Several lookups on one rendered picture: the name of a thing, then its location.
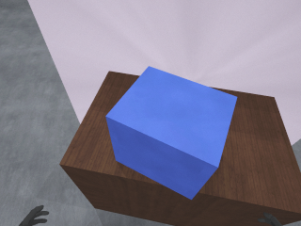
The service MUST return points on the pedestal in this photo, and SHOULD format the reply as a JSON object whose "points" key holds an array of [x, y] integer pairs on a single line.
{"points": [[257, 173]]}

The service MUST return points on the carton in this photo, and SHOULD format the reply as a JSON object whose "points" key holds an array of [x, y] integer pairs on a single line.
{"points": [[171, 129]]}

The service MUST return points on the robot right hand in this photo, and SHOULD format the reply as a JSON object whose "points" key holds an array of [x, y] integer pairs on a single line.
{"points": [[269, 219]]}

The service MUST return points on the robot left hand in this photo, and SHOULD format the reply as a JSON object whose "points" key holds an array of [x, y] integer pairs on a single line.
{"points": [[34, 213]]}

